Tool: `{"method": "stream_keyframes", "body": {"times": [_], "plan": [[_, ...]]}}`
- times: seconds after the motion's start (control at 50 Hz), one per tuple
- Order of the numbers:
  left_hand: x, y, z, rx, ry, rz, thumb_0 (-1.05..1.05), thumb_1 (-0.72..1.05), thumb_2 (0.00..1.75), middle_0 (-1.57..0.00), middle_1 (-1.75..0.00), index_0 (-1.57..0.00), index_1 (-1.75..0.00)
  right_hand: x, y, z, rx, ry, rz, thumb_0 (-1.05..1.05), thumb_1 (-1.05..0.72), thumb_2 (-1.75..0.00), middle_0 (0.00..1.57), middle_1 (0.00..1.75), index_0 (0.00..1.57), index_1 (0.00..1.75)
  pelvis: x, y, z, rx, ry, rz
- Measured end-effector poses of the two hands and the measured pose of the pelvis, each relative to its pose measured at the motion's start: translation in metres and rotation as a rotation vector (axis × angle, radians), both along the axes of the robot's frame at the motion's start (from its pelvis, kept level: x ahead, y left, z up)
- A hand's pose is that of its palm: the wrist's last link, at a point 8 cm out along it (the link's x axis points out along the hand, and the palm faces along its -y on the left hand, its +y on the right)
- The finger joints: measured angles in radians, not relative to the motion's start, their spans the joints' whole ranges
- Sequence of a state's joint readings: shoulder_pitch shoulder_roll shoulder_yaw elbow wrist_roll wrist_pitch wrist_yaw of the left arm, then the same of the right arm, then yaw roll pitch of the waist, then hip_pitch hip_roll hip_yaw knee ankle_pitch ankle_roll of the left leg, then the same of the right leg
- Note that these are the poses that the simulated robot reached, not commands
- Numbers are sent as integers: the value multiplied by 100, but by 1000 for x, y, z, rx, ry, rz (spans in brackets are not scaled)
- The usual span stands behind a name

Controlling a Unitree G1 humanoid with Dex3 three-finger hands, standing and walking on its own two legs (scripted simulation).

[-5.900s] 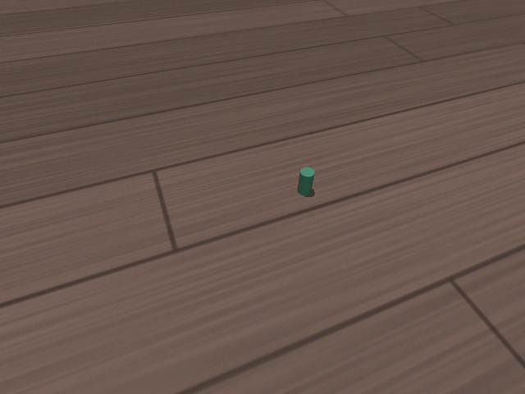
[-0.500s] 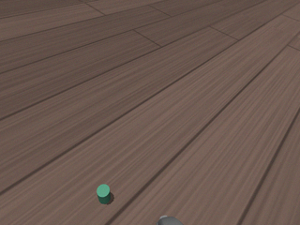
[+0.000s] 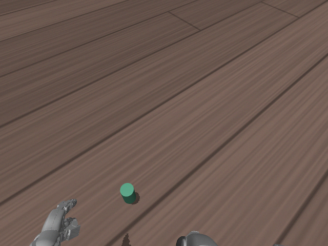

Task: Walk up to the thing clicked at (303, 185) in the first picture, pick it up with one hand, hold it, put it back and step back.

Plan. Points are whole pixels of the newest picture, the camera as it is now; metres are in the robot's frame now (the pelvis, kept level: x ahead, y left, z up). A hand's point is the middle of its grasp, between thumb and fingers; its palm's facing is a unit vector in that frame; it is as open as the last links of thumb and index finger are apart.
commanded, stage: walk up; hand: left
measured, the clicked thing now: (128, 193) +0.45 +0.18 -0.68
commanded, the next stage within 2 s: none
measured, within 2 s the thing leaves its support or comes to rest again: neither
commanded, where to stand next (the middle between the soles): +0.09 -0.01 m, yaw -3 degrees
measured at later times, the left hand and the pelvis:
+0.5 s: hand out of the picture +0.00 +0.27 -0.11, palm faces -0.04 -0.88 -0.47, open 7.4 cm; pelvis -0.03 -0.02 +0.02, yaw -3 degrees
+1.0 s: hand out of the picture +0.10 +0.25 -0.14, palm faces -0.06 -0.95 -0.30, open 7.4 cm; pelvis +0.03 +0.00 +0.02, yaw -1 degrees
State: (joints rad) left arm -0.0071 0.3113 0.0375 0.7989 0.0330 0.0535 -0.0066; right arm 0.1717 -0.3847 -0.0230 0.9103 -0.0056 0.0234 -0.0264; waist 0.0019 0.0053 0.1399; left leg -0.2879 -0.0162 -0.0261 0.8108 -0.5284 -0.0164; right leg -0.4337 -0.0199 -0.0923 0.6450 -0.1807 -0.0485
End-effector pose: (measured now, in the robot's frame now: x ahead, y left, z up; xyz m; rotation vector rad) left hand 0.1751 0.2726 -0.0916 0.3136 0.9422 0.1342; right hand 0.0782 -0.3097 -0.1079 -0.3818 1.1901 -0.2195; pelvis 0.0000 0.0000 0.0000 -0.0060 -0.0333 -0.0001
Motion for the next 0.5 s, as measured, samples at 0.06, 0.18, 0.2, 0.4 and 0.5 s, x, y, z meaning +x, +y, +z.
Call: {"method": "stream_keyframes", "body": {"times": [0.06,0.18,0.2,0.4,0.5], "plan": [[-23,15,-13,-14,15,36,0,90,89,-21,-30,-21,-30,-14,-1,10,-32,7,1,1,-91,-89,20,30,21,30,-11,3,-3,26,-24,2],[-96,41,-16,18,191,116,1,90,89,-20,-30,-21,-30,-41,-3,33,-50,28,-6,1,-90,-89,20,30,21,30,-30,9,13,-24,-14,9],[-109,45,-14,29,215,126,1,90,89,-20,-30,-21,-30,-43,-3,35,-51,27,-2,1,-90,-89,20,30,21,30,-33,9,15,-22,-5,6],[-187,56,12,142,365,85,1,90,89,-20,-30,-20,-30,-53,-15,24,46,-85,-13,1,-90,-89,20,30,21,30,-33,-8,16,13,-4,-67],[-184,40,27,163,253,95,1,90,89,-20,-30,-21,-30,-59,-25,8,89,-32,-33,1,-90,-89,20,30,21,30,-27,-21,16,-5,-32,-55]]}}
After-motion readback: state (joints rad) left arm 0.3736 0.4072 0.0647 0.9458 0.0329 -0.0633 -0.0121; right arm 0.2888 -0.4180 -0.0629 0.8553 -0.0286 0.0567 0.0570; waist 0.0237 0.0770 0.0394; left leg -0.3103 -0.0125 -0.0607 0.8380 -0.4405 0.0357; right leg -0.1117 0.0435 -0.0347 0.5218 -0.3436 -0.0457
